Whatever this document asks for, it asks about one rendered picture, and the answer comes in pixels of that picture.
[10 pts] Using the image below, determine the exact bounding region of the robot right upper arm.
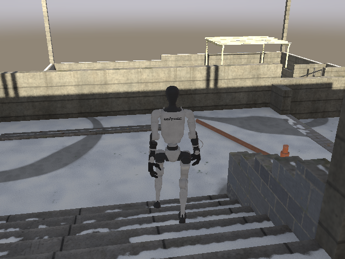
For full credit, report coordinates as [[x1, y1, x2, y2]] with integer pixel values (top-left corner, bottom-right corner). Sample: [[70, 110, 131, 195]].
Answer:
[[184, 109, 196, 139]]

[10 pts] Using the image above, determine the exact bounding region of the robot right forearm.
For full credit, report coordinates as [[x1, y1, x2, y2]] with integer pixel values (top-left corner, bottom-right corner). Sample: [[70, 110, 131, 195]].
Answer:
[[191, 132, 200, 155]]

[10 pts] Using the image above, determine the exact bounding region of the robot left forearm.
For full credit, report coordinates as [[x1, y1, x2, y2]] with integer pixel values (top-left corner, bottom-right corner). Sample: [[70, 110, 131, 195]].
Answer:
[[148, 133, 157, 163]]

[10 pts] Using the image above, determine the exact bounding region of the robot right hand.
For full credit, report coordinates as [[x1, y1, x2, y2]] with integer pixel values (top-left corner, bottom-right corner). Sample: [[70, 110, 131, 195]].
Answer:
[[191, 153, 201, 166]]

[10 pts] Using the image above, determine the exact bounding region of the robot left hand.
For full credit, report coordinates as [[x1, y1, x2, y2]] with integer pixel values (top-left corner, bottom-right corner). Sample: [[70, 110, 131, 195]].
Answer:
[[148, 162, 161, 178]]

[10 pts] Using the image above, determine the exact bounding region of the robot left upper arm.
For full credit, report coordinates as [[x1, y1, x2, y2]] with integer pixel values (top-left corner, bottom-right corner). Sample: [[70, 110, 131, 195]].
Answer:
[[151, 109, 161, 140]]

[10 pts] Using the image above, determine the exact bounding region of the right robot foot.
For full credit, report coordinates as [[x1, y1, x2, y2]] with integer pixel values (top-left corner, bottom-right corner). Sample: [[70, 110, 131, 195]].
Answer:
[[178, 211, 187, 223]]

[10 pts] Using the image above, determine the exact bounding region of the left robot thigh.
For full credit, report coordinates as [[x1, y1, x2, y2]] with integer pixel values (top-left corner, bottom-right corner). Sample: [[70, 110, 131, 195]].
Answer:
[[155, 149, 165, 176]]

